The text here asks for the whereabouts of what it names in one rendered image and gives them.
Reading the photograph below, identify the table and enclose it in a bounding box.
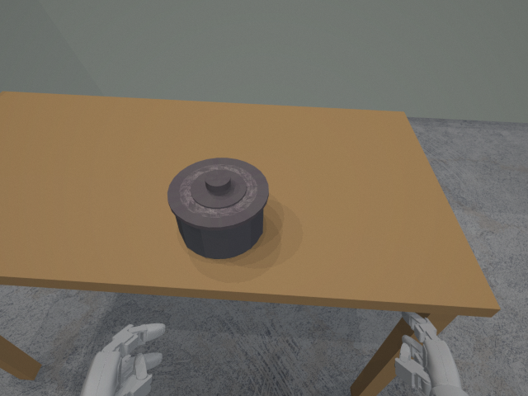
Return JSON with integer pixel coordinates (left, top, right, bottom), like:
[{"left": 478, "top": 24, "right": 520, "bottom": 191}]
[{"left": 0, "top": 91, "right": 501, "bottom": 396}]

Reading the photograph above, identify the robot left hand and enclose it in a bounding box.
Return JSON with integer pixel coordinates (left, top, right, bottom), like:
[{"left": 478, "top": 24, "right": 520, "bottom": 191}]
[{"left": 80, "top": 323, "right": 166, "bottom": 396}]

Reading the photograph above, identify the lid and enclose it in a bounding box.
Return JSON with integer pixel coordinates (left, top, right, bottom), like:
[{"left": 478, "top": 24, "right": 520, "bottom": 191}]
[{"left": 167, "top": 158, "right": 269, "bottom": 231}]

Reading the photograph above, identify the knob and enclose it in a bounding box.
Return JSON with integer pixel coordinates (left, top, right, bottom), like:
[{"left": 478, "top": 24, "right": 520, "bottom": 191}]
[{"left": 205, "top": 169, "right": 231, "bottom": 193}]

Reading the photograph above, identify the pot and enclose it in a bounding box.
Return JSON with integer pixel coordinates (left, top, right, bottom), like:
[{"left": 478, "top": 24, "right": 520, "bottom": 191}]
[{"left": 176, "top": 210, "right": 263, "bottom": 259}]

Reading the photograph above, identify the robot right hand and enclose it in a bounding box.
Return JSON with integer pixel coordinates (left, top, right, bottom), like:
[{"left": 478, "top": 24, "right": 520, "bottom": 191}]
[{"left": 395, "top": 312, "right": 462, "bottom": 396}]

